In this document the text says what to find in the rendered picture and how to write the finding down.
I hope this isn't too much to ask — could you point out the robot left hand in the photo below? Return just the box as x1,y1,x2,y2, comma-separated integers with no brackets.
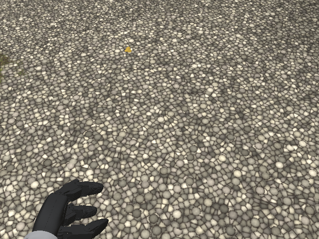
32,179,109,239

